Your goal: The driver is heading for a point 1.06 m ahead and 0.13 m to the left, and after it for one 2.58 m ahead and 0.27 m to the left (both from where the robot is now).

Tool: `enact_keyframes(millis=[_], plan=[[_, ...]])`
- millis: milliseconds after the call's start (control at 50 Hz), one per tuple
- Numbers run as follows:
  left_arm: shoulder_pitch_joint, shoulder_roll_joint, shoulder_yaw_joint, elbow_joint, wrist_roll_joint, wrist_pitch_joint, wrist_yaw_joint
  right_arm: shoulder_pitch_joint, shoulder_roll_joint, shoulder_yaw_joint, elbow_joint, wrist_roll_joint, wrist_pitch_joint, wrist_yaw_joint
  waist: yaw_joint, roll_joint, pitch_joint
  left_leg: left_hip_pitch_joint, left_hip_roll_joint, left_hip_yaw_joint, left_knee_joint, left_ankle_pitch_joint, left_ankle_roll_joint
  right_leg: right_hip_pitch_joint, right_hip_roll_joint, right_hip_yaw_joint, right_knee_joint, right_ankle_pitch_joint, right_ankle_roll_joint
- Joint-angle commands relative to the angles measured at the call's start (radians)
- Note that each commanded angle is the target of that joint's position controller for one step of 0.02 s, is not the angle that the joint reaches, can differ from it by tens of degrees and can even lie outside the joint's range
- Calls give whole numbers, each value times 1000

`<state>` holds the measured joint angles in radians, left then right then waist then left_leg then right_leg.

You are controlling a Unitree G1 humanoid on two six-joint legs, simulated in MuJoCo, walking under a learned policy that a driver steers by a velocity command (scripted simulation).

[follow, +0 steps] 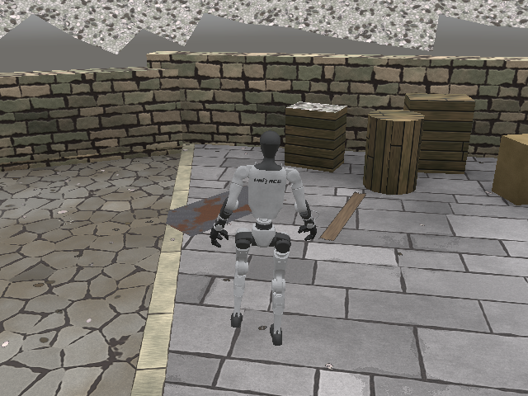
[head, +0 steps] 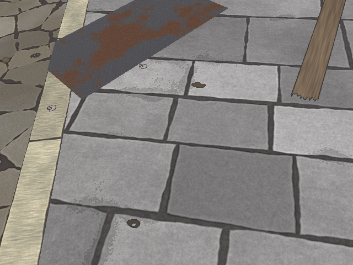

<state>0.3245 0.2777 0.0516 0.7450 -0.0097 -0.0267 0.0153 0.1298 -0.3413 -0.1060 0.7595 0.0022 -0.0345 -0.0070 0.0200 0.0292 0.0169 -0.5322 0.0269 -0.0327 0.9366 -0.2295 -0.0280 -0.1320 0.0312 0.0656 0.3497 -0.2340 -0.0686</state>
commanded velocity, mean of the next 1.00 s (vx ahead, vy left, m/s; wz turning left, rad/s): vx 0.32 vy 0.00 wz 0.14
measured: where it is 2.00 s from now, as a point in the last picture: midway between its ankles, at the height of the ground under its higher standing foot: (190, 222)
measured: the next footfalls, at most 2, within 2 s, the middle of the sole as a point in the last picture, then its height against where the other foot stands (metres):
left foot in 0.32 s outside the picture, level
right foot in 0.76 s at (224, 250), level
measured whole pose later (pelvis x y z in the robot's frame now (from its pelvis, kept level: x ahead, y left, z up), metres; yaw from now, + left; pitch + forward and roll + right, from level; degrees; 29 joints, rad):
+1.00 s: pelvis +0.42 +0.01 -0.01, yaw +14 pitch +1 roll -1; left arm 0.10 0.26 0.04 0.69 0.02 -0.03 0.01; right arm 0.23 -0.34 -0.08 0.68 0.02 0.06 -0.04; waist -0.01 0.03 0.09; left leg -0.53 0.03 -0.03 1.05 -0.43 -0.09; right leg -0.33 -0.01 -0.09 0.42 -0.11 -0.03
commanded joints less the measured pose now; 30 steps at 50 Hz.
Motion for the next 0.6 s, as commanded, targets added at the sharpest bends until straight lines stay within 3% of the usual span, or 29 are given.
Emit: enact_keyframes(millis=[20,120,200,260,280,300,320,340,360,380,400,420,460,500,560,600], plan=[[5,182,46,-62,0,-29,13,-124,-56,-10,-83,-1,-46,4,21,-131,24,-193,5,-31,-135,133,-26,122,-218,276,-203,-86,-141],[43,194,51,-45,-8,-27,11,-177,-34,9,-93,10,-63,22,59,-169,48,-85,-6,-16,-337,214,-58,45,-203,238,-187,-45,-135],[86,193,49,-19,-10,-24,5,-225,-37,21,-114,17,-85,41,85,-162,75,-34,-8,0,-421,196,-26,53,-229,255,-149,2,-137],[88,196,52,-11,-11,-17,3,-175,-70,15,-110,21,-97,46,52,-197,66,43,-17,19,-457,127,22,95,-262,286,-103,149,-125],[69,196,51,-14,-9,-14,3,-116,-83,9,-95,22,-98,44,14,-204,40,109,-31,43,-484,125,47,108,-253,260,-51,278,-110],[65,177,44,-17,-4,-12,5,-16,-108,-5,-62,18,-97,37,-33,-187,-28,249,-52,64,-505,135,80,102,-210,211,67,454,-88],[64,142,29,-26,7,-12,6,135,-146,-18,-32,11,-97,31,-102,-139,-156,484,31,-26,-478,125,142,14,-159,150,292,482,-55],[126,82,9,-60,6,-24,8,282,-245,-41,-7,-7,-92,32,-108,121,-315,831,246,-433,-516,-36,294,-312,-12,52,666,206,31],[114,93,6,-72,-3,-43,10,306,-186,-23,20,12,-91,50,-104,253,-304,884,334,-736,-678,-210,350,-523,43,80,847,-310,52],[40,167,24,-80,-25,-57,2,237,-120,0,13,27,-88,51,-98,159,-142,774,318,-660,-697,-288,318,-628,-27,91,916,-264,37],[-26,164,21,-88,-28,-70,-5,187,-95,9,-7,17,-77,46,-90,88,-62,669,274,-537,-703,-228,296,-632,-70,62,906,-191,24],[-71,151,19,-98,-11,-81,-12,158,-75,17,-14,9,-67,43,-75,34,-1,574,232,-457,-724,-131,289,-629,-96,40,843,-131,26],[-75,133,22,-102,14,-86,-19,131,-61,26,-30,-1,-60,34,-38,47,8,474,173,-376,-758,6,280,-552,-126,33,736,-57,43],[-73,104,16,-108,21,-83,-22,137,-73,22,-30,12,-58,22,-23,66,5,419,153,-318,-779,97,293,-520,-121,5,639,-39,76],[-186,71,0,-147,25,-83,-21,150,-109,11,-24,19,-53,4,-42,50,43,327,107,-226,-777,251,269,-460,-87,-23,402,104,116],[-261,60,-4,-166,26,-89,-25,185,-130,2,-10,20,-38,-6,-64,56,33,285,70,-176,-721,417,232,-364,-32,-41,267,236,128]])
Over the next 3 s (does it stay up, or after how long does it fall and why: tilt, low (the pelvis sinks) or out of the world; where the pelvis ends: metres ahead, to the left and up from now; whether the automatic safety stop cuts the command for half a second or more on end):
stays up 1.08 0.02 -0.02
